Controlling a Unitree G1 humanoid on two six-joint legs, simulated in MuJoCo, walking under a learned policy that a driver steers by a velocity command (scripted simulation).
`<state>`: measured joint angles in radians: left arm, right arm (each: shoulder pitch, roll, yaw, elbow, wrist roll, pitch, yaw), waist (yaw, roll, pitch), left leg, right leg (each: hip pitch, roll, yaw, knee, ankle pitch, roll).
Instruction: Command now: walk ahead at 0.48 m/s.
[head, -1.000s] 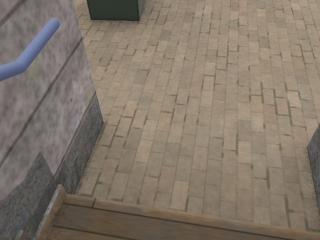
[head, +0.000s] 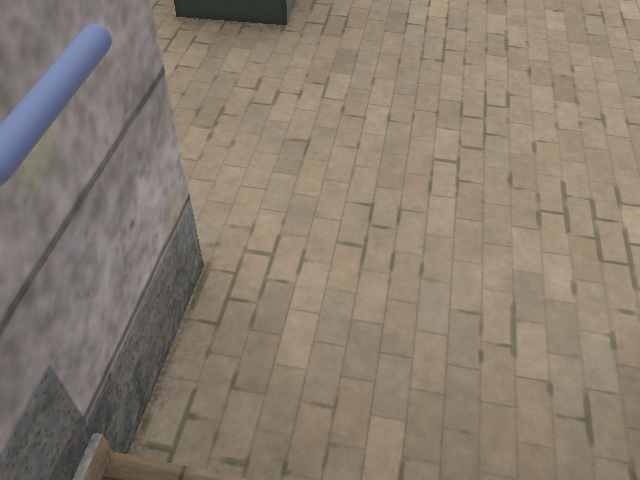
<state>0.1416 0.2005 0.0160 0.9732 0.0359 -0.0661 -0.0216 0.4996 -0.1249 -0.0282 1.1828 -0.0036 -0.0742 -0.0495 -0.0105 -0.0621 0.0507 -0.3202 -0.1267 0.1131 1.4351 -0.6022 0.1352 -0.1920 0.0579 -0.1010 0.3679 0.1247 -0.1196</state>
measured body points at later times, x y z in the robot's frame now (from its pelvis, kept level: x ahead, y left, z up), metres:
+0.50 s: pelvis +0.33 +0.11 -0.19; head +0.35 +0.12 +0.26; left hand +0.23 +0.35 -0.34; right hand +0.45 -0.16 -0.31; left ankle +0.41 +0.18 -0.92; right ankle +0.10 -0.03 -0.67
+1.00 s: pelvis +0.59 +0.07 -0.28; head +0.61 +0.06 +0.17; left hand +0.88 +0.16 -0.38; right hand +0.41 -0.10 -0.42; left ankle +0.41 +0.19 -0.91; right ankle +0.69 -0.05 -1.00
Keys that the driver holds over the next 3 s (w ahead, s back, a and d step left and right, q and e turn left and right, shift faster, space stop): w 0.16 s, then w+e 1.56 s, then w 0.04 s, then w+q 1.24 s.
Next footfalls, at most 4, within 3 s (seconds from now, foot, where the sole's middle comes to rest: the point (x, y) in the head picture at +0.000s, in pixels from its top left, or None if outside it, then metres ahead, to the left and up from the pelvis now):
0.42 left None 0.45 0.18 -0.96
1.04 right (332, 447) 0.71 -0.03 -1.11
1.40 left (322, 347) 1.01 -0.01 -1.11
1.88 right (428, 363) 0.96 -0.32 -1.11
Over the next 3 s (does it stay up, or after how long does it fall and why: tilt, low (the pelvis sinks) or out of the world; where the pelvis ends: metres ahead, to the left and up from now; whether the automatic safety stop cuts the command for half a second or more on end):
stays up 1.39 -0.59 -0.35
